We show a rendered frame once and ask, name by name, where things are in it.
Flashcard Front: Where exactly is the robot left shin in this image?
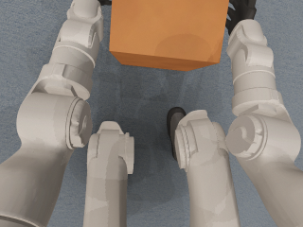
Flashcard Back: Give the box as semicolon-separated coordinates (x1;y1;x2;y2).
86;121;124;169

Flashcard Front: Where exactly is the carton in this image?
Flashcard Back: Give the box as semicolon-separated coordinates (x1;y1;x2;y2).
109;0;229;72

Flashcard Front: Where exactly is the robot right foot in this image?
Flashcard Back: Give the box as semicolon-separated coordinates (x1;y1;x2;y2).
167;107;187;162

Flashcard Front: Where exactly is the robot right hand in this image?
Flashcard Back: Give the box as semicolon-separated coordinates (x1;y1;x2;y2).
225;0;257;36

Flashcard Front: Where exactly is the robot left forearm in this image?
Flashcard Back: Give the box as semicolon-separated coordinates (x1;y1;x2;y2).
16;0;104;135

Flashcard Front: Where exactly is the robot left upper arm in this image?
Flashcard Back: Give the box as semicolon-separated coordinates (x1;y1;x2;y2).
0;92;93;227

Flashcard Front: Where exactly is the robot right forearm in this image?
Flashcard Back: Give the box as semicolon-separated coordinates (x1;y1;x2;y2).
226;19;294;125

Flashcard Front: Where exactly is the robot right upper arm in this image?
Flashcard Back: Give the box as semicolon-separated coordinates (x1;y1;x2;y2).
225;113;303;227

